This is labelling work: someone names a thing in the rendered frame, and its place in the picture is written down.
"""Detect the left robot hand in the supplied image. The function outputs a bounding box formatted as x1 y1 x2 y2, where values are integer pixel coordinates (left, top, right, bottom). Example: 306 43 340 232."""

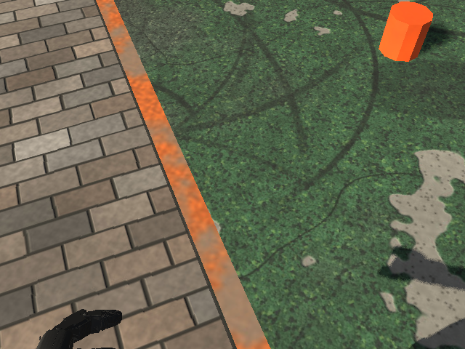
37 309 122 349

